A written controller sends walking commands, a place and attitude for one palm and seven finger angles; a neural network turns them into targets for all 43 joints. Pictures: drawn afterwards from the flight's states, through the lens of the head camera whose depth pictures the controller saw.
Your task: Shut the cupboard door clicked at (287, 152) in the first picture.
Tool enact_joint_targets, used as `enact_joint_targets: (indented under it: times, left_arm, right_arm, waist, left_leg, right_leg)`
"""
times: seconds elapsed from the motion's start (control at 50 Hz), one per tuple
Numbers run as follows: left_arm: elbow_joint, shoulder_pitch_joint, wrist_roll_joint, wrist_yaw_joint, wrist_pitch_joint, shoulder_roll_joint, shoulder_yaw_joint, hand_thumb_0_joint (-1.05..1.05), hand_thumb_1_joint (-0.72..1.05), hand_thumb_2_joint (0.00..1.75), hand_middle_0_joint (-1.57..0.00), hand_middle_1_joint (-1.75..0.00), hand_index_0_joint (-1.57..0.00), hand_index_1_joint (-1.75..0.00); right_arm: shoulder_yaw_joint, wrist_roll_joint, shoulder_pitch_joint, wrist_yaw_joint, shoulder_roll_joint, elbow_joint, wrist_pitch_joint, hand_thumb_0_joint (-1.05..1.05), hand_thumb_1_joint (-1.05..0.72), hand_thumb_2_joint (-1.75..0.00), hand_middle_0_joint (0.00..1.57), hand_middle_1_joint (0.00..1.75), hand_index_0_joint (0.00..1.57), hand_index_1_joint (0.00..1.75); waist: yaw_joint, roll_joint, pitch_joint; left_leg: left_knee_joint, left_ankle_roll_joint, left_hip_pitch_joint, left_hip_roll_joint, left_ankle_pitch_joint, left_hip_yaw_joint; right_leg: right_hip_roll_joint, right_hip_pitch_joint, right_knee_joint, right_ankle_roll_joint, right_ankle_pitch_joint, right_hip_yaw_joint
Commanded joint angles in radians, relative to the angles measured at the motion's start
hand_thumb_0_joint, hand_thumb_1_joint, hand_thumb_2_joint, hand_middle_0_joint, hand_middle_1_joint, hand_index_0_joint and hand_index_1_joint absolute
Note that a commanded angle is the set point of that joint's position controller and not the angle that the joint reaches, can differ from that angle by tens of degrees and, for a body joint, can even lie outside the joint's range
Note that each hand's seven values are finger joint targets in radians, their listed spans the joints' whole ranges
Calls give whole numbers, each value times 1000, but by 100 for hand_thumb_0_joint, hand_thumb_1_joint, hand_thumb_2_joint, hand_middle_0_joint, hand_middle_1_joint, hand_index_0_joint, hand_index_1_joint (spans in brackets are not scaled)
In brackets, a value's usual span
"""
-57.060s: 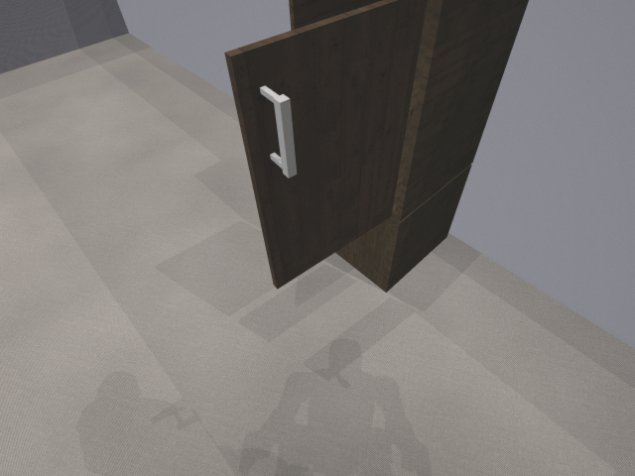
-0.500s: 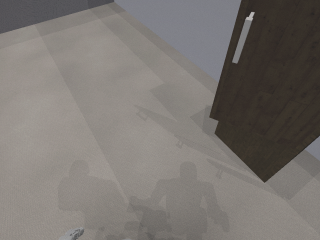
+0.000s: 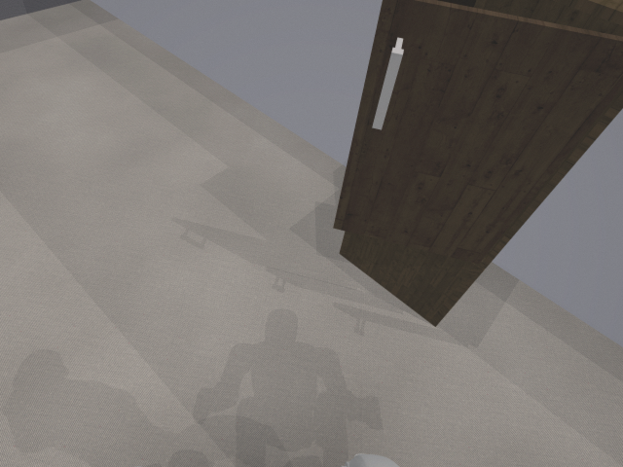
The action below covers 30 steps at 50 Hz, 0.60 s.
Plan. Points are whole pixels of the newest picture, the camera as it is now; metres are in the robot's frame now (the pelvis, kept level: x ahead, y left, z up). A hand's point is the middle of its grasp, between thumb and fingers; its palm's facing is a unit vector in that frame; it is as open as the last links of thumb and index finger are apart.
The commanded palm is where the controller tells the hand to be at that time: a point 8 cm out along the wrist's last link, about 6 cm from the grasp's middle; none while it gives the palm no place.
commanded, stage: turn to face it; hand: left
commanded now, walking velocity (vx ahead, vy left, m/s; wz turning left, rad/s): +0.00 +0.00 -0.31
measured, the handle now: (388, 85) +0.71 -0.08 +0.11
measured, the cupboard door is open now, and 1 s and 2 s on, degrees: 28 28 28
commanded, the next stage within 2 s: take the last steps up to it in 0.16 s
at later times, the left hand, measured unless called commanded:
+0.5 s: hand out of the picture +0.10 +0.15 -0.17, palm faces -0.10 -0.98 -0.19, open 7.4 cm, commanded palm none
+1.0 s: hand (266, 385) +0.26 +0.08 -0.18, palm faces -0.29 -0.94 -0.17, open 7.4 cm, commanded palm none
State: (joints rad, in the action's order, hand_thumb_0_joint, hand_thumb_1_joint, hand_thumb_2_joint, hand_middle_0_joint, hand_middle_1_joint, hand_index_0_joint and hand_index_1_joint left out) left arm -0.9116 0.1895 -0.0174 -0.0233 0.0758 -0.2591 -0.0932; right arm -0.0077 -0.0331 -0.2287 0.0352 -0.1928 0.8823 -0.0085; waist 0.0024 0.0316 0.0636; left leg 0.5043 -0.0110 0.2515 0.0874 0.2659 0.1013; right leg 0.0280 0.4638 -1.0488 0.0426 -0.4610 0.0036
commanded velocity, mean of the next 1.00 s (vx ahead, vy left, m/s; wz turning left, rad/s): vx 0.19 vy -0.09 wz -0.17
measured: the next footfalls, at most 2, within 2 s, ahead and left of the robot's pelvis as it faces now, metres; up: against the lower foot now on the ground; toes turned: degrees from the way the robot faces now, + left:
right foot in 0.22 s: +0.02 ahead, -0.14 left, +0.00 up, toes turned -8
left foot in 0.58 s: +0.10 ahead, +0.08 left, +0.00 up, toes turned -3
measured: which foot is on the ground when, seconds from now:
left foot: down 0.00-0.22, up 0.24-0.56, down 0.58-1.00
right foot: up 0.00-0.20, down 0.22-0.58, up 0.60-1.00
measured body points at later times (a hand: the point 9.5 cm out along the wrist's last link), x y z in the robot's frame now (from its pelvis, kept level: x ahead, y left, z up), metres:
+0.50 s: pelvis +0.02 -0.03 +0.00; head +0.03 -0.03 +0.45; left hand +0.10 +0.20 -0.15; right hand +0.01 -0.28 -0.15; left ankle +0.04 +0.09 -0.70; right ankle -0.02 -0.13 -0.74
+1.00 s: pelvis +0.13 -0.08 +0.00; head +0.18 -0.09 +0.44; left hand +0.28 +0.13 -0.16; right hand -0.02 -0.25 -0.15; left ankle +0.07 +0.08 -0.74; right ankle +0.20 -0.23 -0.71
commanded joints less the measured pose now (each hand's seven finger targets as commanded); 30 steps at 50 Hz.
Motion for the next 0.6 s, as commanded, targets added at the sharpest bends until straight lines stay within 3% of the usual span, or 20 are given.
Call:
enact_joint_targets:
  times: [0.0, 0.1, 0.12, 0.16, 0.18, 0.2, 0.22, 0.24, 0.26, 0.3, 0.34, 0.38, 0.46, 0.5, 0.52, 0.54, 0.56, 0.58]
  left_arm:
    - [74, -26, -1, -7, -21, -26, -2, 0, 90, 90, -20, -30, -20, -30]
    - [74, -53, -1, -1, -32, -4, 13, 0, 90, 90, -20, -30, -20, -30]
    - [67, -42, -1, 2, -37, -12, 14, 0, 90, 90, -20, -30, -20, -30]
    - [33, 56, -3, 6, -46, -37, 4, 0, 90, 90, -20, -30, -20, -30]
    - [17, 105, -10, 15, -57, -101, -5, 0, 90, 90, -20, -30, -20, -30]
    - [-2, 135, -16, 28, -66, -187, -23, 0, 90, 90, -20, -30, -20, -30]
    - [-9, 160, -2, 35, -64, -197, -16, 0, 90, 90, -20, -30, -20, -30]
    - [-2, 113, -5, 40, -62, -174, -8, 0, 90, 90, -20, -30, -20, -30]
    - [1, 74, -8, 44, -67, -144, -12, 0, 90, 90, -20, -30, -20, -30]
    - [9, 29, -1, 42, -68, -99, 3, 0, 90, 90, -20, -30, -20, -30]
    - [14, 8, -4, 37, -76, -89, 5, 0, 90, 90, -20, -30, -20, -30]
    - [4, 23, -7, 34, -84, -88, 2, 0, 90, 90, -20, -30, -20, -30]
    - [-17, 53, -16, 27, -90, -110, -8, 0, 90, 90, -20, -30, -20, -30]
    - [-29, 45, -9, 23, -88, -95, -8, 0, 90, 90, -20, -30, -20, -30]
    - [-33, 34, -4, 20, -86, -81, -5, 0, 90, 90, -20, -30, -20, -30]
    - [-28, 45, 4, 14, -83, -33, 5, 0, 90, 90, -20, -30, -20, -30]
    - [-5, 57, 11, 4, -81, 33, 18, 0, 90, 90, -20, -30, -20, -30]
    - [28, -22, -8, 0, -81, -9, 15, 0, 90, 90, -20, -30, -20, -30]
  right_arm:
    - [-60, 1, -70, 16, -191, -29, 16, 0, -90, -90, 20, 30, 20, 30]
    - [-77, 0, -105, 6, -210, 10, 7, 0, -90, -90, 20, 30, 20, 30]
    - [-78, 3, -108, 4, -206, 17, 6, 0, -90, -90, 20, 30, 20, 30]
    - [-81, 13, -66, -1, -207, 16, 3, 0, -90, -90, 20, 30, 20, 30]
    - [-78, 24, -67, -8, -165, 10, 2, 0, -90, -90, 20, 30, 20, 30]
    - [-59, 24, -18, -11, -89, -30, 1, 0, -90, -90, 20, 30, 20, 30]
    - [-58, 22, 3, -3, -115, -32, -18, 0, -90, -90, 20, 30, 20, 30]
    - [-55, 21, 5, -5, -89, -20, -23, 0, -90, -90, 20, 30, 20, 30]
    - [-58, 16, -21, -3, -96, 3, -25, 0, -90, -90, 20, 30, 20, 30]
    - [-65, 9, -34, -15, -118, 27, -22, 0, -90, -90, 20, 30, 20, 30]
    - [-66, 2, -44, -29, -105, 35, -19, 0, -90, -90, 20, 30, 20, 30]
    - [-68, -2, -26, -35, -100, 29, -16, 0, -90, -90, 20, 30, 20, 30]
    - [-66, 1, -16, -35, -75, 15, 8, 0, -90, -90, 20, 30, 20, 30]
    - [-60, 1, -88, -26, -69, 39, 25, 0, -90, -90, 20, 30, 20, 30]
    - [-60, 2, -170, -22, -71, 69, 37, 0, -90, -90, 20, 30, 20, 30]
    - [-65, -3, -254, -12, -127, 99, 49, 0, -90, -90, 20, 30, 20, 30]
    - [-89, -19, -336, -4, -234, 115, 55, 0, -90, -90, 20, 30, 20, 30]
    - [-92, -16, -357, 8, -263, 110, 49, 0, -90, -90, 20, 30, 20, 30]
  waist:
    - [-24, -224, -104]
    - [-47, -266, -112]
    - [-39, -252, -114]
    - [17, -175, -134]
    - [34, -22, -167]
    - [55, 252, -118]
    - [71, 174, -125]
    - [41, 119, -70]
    - [20, 221, -74]
    - [-2, 182, -50]
    - [-18, 168, -32]
    - [-14, 144, -6]
    - [0, 102, -2]
    - [-33, 91, -6]
    - [-68, 48, -32]
    - [-96, -121, -65]
    - [-119, -410, -64]
    - [-137, -323, -9]
  left_leg:
    - [-141, -116, -195, 217, -531, -115]
    - [-90, -122, -194, 236, -552, -92]
    - [-67, -112, -159, 234, -538, -100]
    - [22, -45, -66, 192, -376, -38]
    - [147, 12, 47, 126, -175, 20]
    - [333, 66, 287, -22, 309, 81]
    - [478, 61, 266, -6, 377, -37]
    - [543, 57, 303, -5, 327, -77]
    - [593, 63, 351, -2, 289, -82]
    - [627, 74, 336, 9, 181, -82]
    - [584, 74, 284, 5, 115, -53]
    - [503, 72, 263, 1, 108, -39]
    - [256, 57, 166, -14, 168, -19]
    - [83, 50, 18, -36, 77, -2]
    - [-36, 52, -122, -44, 13, 8]
    - [-149, 35, -266, 39, 86, -116]
    - [-281, -52, -341, 312, 283, -498]
    - [-362, -130, -269, 428, 351, -625]
  right_leg:
    - [-40, 47, 47, 10, 25, -23]
    - [-21, -86, 320, -13, 25, -80]
    - [-22, -155, 406, -23, 77, -75]
    - [-31, -328, 630, -37, 313, -68]
    - [-162, -458, 710, -74, 466, 83]
    - [-373, -520, 726, -184, 742, 354]
    - [-445, -423, 725, -272, 776, 356]
    - [-393, -388, 726, -287, 708, 290]
    - [-344, -412, 743, -279, 623, 309]
    - [-274, -366, 776, -245, 438, 206]
    - [-231, -287, 817, -223, 226, 158]
    - [-230, -246, 853, -233, 80, 183]
    - [-253, -234, 847, -268, 0, 242]
    - [-214, -175, 784, -241, -6, 229]
    - [-176, -112, 706, -210, -28, 191]
    - [-97, -5, 536, -161, -19, 125]
    - [26, 190, 239, -95, -86, -20]
    - [-11, 253, 65, -93, -100, 19]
